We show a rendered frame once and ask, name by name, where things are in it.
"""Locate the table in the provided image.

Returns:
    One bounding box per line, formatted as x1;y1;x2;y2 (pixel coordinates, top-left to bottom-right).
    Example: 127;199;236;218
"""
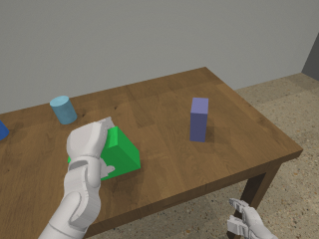
0;67;303;239

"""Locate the left robot forearm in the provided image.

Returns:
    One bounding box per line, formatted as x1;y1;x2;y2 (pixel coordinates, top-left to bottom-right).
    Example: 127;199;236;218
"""
38;155;102;239

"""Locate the sponge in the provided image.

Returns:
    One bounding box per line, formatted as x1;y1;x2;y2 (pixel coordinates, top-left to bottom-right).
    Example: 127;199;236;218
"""
68;126;141;181

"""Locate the right robot forearm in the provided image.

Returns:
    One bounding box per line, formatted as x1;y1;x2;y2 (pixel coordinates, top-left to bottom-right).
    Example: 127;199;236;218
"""
248;224;278;239

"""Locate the robot left hand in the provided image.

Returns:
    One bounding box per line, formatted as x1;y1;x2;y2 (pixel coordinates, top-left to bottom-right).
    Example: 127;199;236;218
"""
66;117;115;178

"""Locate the robot right hand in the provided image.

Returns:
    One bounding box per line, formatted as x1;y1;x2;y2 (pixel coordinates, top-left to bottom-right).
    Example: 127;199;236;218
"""
226;198;264;239

